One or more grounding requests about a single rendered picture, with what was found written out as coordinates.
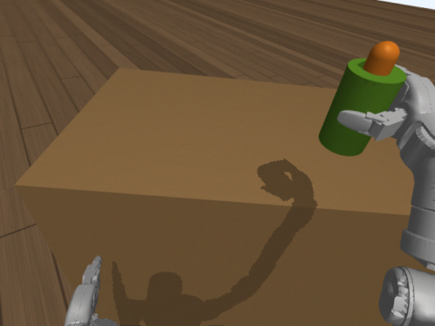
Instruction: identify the bottle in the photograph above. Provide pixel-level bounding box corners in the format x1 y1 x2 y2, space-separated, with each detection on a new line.
319 41 406 156

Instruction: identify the left robot hand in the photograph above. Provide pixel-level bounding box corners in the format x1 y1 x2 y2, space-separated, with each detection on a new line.
64 255 119 326

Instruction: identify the right robot hand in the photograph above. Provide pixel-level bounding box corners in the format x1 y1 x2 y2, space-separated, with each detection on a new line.
337 64 435 141

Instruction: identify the right robot arm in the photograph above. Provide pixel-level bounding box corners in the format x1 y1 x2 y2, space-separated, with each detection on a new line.
379 113 435 326

